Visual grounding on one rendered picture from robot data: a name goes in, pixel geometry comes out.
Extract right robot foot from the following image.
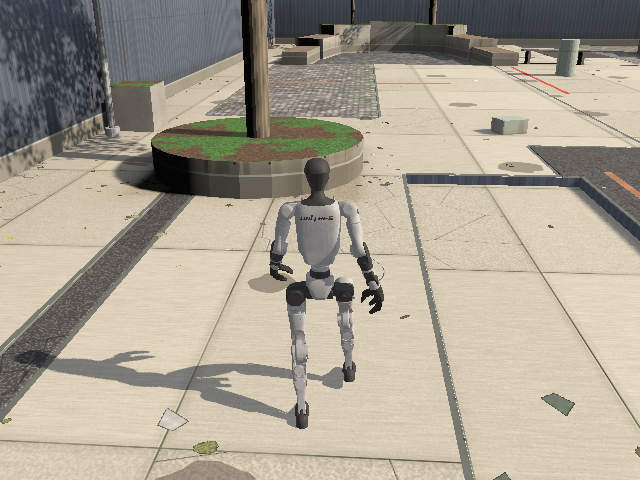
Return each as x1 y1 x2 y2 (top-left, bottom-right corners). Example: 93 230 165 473
342 361 356 382

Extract robot right upper arm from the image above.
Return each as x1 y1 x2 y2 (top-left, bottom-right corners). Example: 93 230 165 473
338 201 366 258

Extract robot right forearm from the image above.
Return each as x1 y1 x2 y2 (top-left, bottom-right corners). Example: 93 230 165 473
357 242 380 290

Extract left robot hand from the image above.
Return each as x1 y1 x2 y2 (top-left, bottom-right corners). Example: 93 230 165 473
270 264 293 281

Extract robot torso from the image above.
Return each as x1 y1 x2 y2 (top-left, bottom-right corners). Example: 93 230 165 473
295 196 341 300

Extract right robot hand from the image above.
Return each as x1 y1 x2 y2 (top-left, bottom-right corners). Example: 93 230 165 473
361 285 384 314

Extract robot left upper arm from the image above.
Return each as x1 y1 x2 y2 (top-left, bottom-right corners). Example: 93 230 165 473
272 201 298 255

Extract robot left forearm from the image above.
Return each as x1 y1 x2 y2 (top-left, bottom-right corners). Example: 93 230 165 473
269 240 284 270

